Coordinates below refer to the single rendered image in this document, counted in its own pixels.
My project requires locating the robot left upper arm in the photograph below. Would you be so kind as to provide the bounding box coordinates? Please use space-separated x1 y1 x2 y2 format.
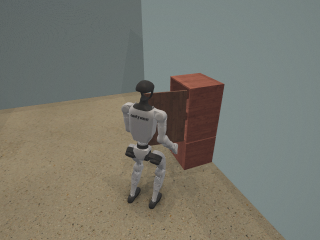
121 102 134 132

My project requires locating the left robot foot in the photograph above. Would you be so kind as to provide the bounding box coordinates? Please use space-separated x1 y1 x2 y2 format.
127 187 141 204

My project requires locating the robot right upper arm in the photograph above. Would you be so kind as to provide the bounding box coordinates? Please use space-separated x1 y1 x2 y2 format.
154 109 168 144

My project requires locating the robot right forearm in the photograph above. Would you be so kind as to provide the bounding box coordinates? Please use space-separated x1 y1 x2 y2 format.
162 135 176 150

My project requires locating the humanoid robot torso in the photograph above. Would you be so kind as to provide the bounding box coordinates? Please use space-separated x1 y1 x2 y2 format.
129 102 158 161

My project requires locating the cupboard door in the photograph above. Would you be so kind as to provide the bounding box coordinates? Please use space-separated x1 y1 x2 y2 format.
144 90 187 146

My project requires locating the right robot hand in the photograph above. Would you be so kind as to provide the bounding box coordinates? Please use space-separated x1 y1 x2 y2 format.
168 143 178 154

